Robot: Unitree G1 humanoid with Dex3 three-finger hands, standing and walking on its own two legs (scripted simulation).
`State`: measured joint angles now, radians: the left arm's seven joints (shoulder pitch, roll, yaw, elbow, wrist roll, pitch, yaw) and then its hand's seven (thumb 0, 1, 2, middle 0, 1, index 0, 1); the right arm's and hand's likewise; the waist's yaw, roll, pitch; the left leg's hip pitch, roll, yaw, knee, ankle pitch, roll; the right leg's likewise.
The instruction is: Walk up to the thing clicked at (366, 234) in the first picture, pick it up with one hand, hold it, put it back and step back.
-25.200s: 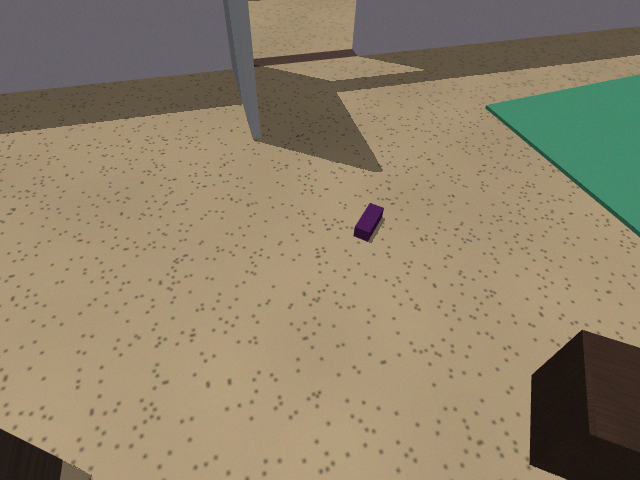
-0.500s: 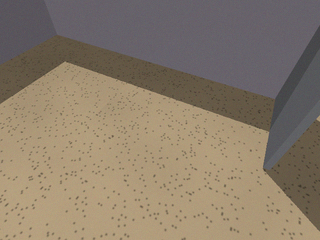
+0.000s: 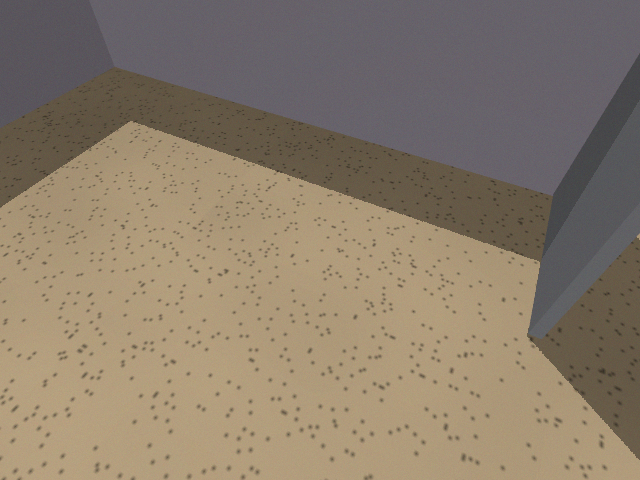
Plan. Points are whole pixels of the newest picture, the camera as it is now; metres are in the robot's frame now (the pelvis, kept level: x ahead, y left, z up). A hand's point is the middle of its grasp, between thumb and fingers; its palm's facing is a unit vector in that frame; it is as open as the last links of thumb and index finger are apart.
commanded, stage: stand
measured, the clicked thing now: out of the picture -0.11 -0.73 -0.75
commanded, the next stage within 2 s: walk up in 0.46 s
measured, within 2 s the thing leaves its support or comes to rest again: neither
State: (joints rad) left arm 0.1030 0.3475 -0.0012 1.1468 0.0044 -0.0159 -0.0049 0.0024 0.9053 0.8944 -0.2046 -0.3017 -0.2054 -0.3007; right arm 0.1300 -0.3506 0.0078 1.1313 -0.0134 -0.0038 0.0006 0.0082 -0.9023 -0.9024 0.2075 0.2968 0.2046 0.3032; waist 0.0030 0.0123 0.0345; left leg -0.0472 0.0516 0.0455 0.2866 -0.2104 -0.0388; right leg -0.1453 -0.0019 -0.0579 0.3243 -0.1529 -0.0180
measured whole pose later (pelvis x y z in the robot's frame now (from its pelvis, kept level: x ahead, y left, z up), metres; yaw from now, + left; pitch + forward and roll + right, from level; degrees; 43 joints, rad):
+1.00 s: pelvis -0.02 +0.03 -0.02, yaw +14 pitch -1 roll +0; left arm 0.07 0.41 0.08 0.95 0.02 0.07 -0.02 0.00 0.91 0.89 -0.20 -0.30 -0.20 -0.30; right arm 0.27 -0.38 -0.05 0.92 -0.04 -0.02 -0.03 0.01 -0.90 -0.90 0.21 0.30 0.21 0.30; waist -0.01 -0.05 0.13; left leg -0.27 -0.02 -0.08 0.59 -0.30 0.01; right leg -0.35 -0.04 0.01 0.84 -0.51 -0.01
